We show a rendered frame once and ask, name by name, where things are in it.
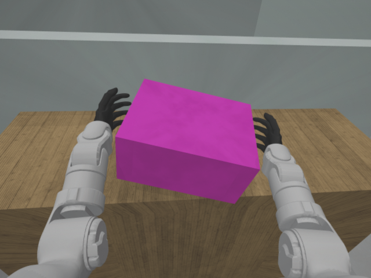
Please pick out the carton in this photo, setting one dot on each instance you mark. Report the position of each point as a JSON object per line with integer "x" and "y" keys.
{"x": 187, "y": 141}

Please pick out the robot left upper arm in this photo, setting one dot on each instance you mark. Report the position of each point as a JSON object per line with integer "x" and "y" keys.
{"x": 69, "y": 248}

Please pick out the robot left forearm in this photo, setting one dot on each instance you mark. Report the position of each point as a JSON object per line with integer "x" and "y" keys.
{"x": 82, "y": 193}

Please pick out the robot left hand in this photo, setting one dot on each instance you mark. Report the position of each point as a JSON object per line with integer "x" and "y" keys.
{"x": 106, "y": 109}

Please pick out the robot right upper arm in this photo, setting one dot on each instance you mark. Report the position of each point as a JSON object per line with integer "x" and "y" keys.
{"x": 307, "y": 253}

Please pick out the robot right hand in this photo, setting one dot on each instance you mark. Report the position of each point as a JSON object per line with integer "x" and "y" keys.
{"x": 272, "y": 131}

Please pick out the robot right forearm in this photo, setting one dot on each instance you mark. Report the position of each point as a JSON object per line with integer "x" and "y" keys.
{"x": 295, "y": 205}

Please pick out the pedestal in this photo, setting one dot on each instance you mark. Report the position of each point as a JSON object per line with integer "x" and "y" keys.
{"x": 158, "y": 233}

